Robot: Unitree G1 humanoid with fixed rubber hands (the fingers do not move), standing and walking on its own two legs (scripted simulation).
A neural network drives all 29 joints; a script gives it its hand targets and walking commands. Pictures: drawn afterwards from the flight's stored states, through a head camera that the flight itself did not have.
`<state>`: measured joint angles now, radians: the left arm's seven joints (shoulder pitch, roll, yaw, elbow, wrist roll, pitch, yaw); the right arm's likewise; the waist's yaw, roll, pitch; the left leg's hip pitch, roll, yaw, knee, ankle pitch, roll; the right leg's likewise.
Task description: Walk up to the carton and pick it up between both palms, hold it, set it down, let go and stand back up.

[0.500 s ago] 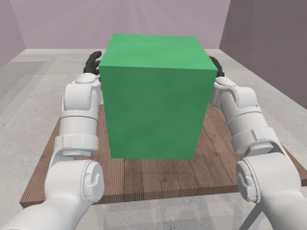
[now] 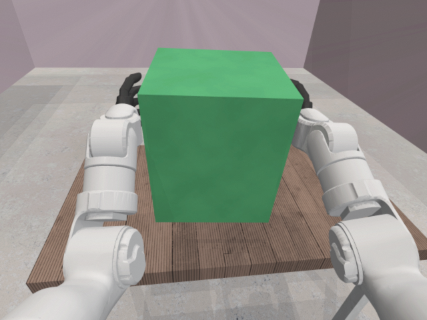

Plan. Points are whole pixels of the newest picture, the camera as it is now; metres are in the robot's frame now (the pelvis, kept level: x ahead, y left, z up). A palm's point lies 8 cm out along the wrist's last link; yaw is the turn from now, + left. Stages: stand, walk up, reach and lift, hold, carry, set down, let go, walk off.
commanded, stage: hold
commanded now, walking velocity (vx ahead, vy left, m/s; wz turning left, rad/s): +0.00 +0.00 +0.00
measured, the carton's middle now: (213, 136) +0.38 +0.00 +0.23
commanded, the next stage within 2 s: set down in 1.40 s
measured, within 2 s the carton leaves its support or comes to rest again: neither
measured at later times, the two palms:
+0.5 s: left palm (126, 114) +0.37 +0.15 +0.27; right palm (299, 118) +0.37 -0.15 +0.27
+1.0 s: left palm (126, 114) +0.37 +0.15 +0.27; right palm (299, 119) +0.37 -0.15 +0.27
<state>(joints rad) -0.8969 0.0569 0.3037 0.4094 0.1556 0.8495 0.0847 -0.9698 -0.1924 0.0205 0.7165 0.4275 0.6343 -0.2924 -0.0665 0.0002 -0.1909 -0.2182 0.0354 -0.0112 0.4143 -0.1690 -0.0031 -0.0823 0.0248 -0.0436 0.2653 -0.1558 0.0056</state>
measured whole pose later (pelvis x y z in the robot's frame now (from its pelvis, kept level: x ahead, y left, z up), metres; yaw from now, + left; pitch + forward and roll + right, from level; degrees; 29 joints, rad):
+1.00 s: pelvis +0.00 +0.00 +0.00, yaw +0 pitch -2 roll -2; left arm -0.90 0.06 0.30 0.41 0.16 0.85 0.08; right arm -0.97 -0.19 0.02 0.71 0.43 0.64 -0.29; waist -0.07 0.00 -0.19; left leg -0.22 0.04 -0.01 0.42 -0.17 0.00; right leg -0.08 0.03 -0.04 0.26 -0.16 0.01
